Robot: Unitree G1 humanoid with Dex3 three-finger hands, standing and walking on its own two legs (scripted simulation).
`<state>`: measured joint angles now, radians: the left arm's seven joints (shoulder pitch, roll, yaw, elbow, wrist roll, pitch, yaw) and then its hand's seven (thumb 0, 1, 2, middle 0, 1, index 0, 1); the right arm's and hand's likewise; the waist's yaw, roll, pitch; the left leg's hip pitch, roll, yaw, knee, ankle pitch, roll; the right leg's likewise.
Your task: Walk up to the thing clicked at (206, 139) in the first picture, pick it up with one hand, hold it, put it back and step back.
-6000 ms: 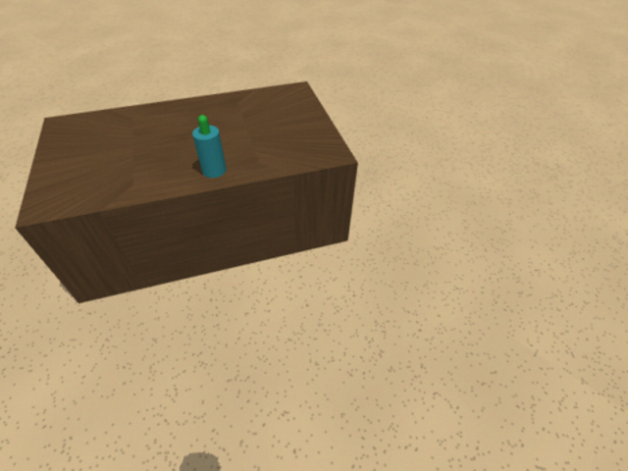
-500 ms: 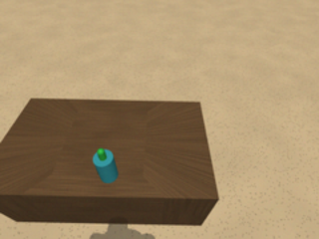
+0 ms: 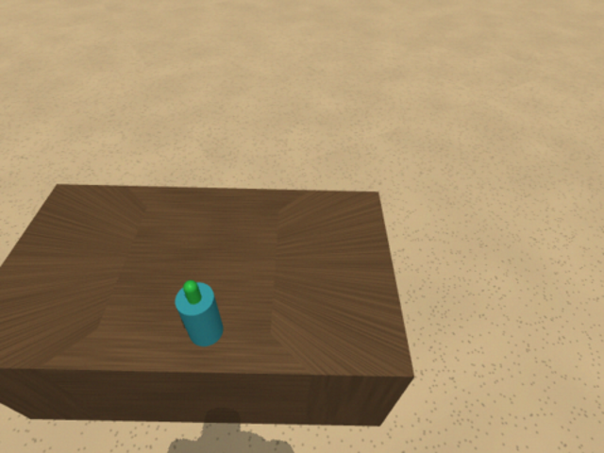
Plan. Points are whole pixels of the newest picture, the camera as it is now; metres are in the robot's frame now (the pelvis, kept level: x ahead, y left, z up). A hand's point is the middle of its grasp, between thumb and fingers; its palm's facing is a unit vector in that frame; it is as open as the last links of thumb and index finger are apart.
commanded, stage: stand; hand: left
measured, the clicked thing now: (198, 309) +0.47 +0.23 -0.26
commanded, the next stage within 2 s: go down in 0.82 s
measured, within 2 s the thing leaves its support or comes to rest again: neither
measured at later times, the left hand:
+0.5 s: hand out of the picture +0.08 +0.25 -0.16, palm faces -0.03 -0.94 -0.34, open 7.4 cm
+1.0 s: hand out of the picture +0.10 +0.24 -0.15, palm faces +0.01 -0.94 -0.34, open 7.7 cm
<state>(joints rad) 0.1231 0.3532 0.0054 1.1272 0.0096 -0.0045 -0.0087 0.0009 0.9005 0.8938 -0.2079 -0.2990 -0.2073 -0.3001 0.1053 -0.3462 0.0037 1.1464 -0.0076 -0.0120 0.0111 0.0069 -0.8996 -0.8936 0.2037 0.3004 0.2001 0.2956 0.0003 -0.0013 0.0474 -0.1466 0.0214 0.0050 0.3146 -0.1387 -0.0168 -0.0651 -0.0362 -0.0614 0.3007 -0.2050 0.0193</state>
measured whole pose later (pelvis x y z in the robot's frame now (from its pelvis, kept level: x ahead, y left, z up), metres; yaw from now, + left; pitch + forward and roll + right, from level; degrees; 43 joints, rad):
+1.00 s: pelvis +0.01 +0.00 +0.00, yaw -1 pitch +0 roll +0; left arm 0.12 0.33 0.01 1.02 -0.04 -0.01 0.01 0.00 0.86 0.85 -0.18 -0.27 -0.19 -0.26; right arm 0.10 -0.34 -0.01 1.03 0.05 -0.05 -0.02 0.01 -0.86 -0.85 0.17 0.26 0.17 0.25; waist 0.00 0.01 0.06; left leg -0.20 0.03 0.01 0.38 -0.18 -0.02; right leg -0.12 -0.03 -0.05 0.36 -0.24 0.01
